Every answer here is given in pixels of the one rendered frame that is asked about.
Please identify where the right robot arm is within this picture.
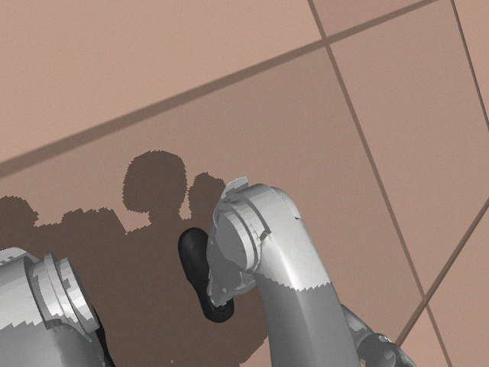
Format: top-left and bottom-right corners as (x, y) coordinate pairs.
(357, 333), (417, 367)

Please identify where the left robot foot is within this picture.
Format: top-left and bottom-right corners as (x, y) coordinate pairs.
(92, 306), (115, 367)

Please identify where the right robot foot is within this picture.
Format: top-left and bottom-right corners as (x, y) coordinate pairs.
(178, 227), (235, 323)

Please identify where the right robot hand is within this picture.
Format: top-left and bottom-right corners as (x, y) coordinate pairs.
(341, 304), (375, 350)

